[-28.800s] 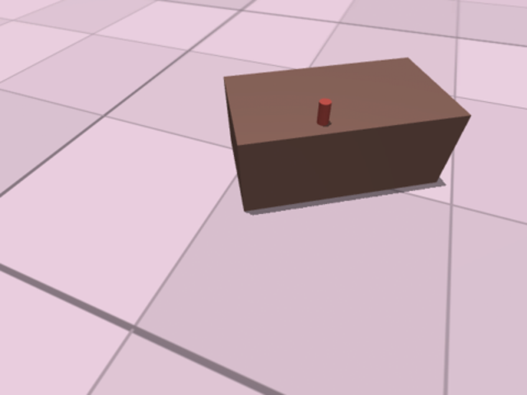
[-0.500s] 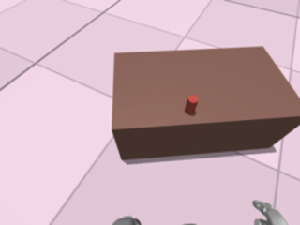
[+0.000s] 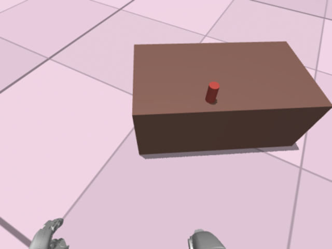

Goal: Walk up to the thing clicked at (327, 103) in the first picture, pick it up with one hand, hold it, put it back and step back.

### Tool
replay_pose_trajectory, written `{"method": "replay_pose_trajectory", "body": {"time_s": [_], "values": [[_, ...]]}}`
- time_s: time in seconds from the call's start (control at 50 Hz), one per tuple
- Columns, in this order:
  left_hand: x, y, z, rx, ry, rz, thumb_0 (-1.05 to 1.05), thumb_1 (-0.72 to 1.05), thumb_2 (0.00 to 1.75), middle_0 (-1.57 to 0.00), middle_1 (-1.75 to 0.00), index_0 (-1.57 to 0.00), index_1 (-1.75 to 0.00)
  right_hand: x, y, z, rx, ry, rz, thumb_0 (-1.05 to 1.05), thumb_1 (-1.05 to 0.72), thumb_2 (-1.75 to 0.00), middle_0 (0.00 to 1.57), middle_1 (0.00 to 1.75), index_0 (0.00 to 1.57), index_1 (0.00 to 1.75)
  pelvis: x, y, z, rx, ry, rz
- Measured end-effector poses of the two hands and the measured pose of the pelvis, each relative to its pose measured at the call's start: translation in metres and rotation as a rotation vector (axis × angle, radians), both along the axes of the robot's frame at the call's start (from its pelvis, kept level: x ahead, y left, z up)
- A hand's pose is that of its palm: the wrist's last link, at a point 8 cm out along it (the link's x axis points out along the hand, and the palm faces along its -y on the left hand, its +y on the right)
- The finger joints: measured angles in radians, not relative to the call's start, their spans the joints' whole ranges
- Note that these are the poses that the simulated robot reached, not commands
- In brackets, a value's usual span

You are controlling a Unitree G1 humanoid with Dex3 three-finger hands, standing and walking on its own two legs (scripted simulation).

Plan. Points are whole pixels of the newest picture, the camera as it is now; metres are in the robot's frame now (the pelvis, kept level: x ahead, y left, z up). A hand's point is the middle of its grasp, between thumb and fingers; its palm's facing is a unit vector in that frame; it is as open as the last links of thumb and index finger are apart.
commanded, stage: step back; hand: right
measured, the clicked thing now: (212, 92) +0.83 -0.23 -0.28
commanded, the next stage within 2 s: stand in 1.58 s
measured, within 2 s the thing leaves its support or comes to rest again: neither
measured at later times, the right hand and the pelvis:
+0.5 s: hand out of the picture -0.08 -0.29 -0.14, palm faces +0.01 +0.92 -0.40, open 7.4 cm; pelvis -0.17 -0.02 +0.01, yaw -4 degrees
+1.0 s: hand out of the picture -0.16 -0.29 -0.14, palm faces -0.01 +0.92 -0.38, open 7.4 cm; pelvis -0.24 -0.02 +0.01, yaw -1 degrees
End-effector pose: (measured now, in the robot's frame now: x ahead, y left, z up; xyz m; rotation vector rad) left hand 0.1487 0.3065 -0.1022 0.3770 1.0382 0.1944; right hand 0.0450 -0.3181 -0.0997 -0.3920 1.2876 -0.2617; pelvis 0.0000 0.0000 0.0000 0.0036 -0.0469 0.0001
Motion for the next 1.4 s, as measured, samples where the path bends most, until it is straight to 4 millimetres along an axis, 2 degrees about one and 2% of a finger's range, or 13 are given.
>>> {"method": "replay_pose_trajectory", "body": {"time_s": [0.12,0.26,0.32,0.44,0.52,0.6,0.68,0.76,0.92,1.0,1.08,1.2,1.4], "values": [[-0.047,0.002,0.001,-0.02,0.041,-0.001,0.0,0.91,0.9,-0.21,-0.3,-0.2,-0.3,-0.019,0.008,0.015,-0.012,-0.067,0.009,0.01,-0.9,-0.9,0.21,0.3,0.21,0.3,-0.037,0.002,0.01,-0.027,0.018,-0.035],[-0.122,-0.003,-0.009,0.001,0.14,-0.032,0.0,0.91,0.9,-0.21,-0.3,-0.2,-0.3,-0.039,-0.003,0.01,-0.005,-0.177,0.029,0.01,-0.9,-0.9,0.21,0.3,0.21,0.3,-0.091,-0.005,0.001,-0.02,0.025,-0.094],[-0.159,-0.01,-0.01,0.016,0.163,-0.027,0.0,0.91,0.9,-0.21,-0.3,-0.2,-0.3,-0.056,-0.015,0.0,0.009,-0.201,0.022,0.01,-0.9,-0.9,0.21,0.3,0.21,0.3,-0.117,-0.013,-0.005,-0.035,0.018,-0.109],[-0.229,-0.016,0.006,0.023,0.2,0.014,0.0,0.9,0.9,-0.21,-0.3,-0.2,-0.3,-0.106,-0.018,0.001,0.028,-0.162,-0.003,0.01,-0.91,-0.9,0.21,0.3,0.21,0.3,-0.153,-0.017,0.006,0.021,0.02,-0.093],[-0.247,-0.009,0.009,0.039,0.16,0.025,0.0,0.9,0.9,-0.21,-0.3,-0.2,-0.3,-0.143,-0.016,-0.002,0.024,-0.111,0.018,0.01,-0.91,-0.9,0.21,0.3,0.21,0.3,-0.176,-0.014,0.006,0.02,0.026,-0.052],[-0.256,0.003,0.0,0.024,0.087,0.038,0.0,0.9,0.9,-0.21,-0.3,-0.2,-0.3,-0.177,-0.006,-0.008,0.009,-0.061,0.042,0.01,-0.91,-0.9,0.21,0.3,0.21,0.3,-0.2,-0.008,-0.003,0.023,0.015,-0.004],[-0.274,0.003,-0.004,-0.01,0.09,0.055,0.0,0.91,0.9,-0.21,-0.3,-0.2,-0.3,-0.203,0.006,-0.003,0.028,-0.054,0.041,0.01,-0.91,-0.9,0.21,0.3,0.21,0.3,-0.217,-0.006,0.002,0.024,-0.002,-0.008],[-0.295,-0.002,-0.004,-0.037,0.121,0.049,0.0,0.91,0.9,-0.21,-0.3,-0.2,-0.3,-0.214,0.007,0.004,0.038,-0.094,0.035,0.01,-0.9,-0.9,0.21,0.3,0.21,0.3,-0.228,-0.009,0.007,0.009,0.001,-0.026],[-0.335,-0.017,0.0,-0.029,0.159,0.066,0.0,0.91,0.9,-0.21,-0.3,-0.2,-0.3,-0.215,-0.008,0.003,0.057,-0.129,0.018,0.01,-0.9,-0.9,0.21,0.3,0.21,0.3,-0.239,-0.021,0.01,-0.02,0.005,-0.04],[-0.342,-0.015,0.0,-0.035,0.161,0.088,0.0,0.9,0.9,-0.21,-0.3,-0.2,-0.3,-0.215,-0.01,0.002,0.05,-0.107,0.032,0.01,-0.91,-0.9,0.21,0.3,0.21,0.3,-0.237,-0.015,0.011,-0.021,0.011,-0.019],[-0.335,-0.007,-0.006,-0.047,0.17,0.092,0.0,0.9,0.9,-0.21,-0.3,-0.2,-0.3,-0.216,-0.003,0.003,0.037,-0.08,0.026,0.01,-0.91,-0.9,0.2,0.3,0.21,0.3,-0.232,-0.007,0.009,-0.005,0.008,-0.009],[-0.306,-0.006,-0.006,-0.059,0.155,0.076,0.0,0.91,0.9,-0.21,-0.3,-0.2,-0.3,-0.208,0.012,0.007,0.059,-0.078,0.014,0.01,-0.91,-0.9,0.21,0.3,0.21,0.3,-0.22,-0.006,0.015,-0.014,0.017,-0.02],[-0.257,-0.012,0.007,-0.044,0.073,0.043,0.0,0.91,0.9,-0.21,-0.3,-0.2,-0.3,-0.168,0.019,0.008,0.089,-0.144,0.018,0.01,-0.9,-0.9,0.21,0.3,0.21,0.3,-0.211,-0.01,0.018,-0.013,0.017,-0.017]]}}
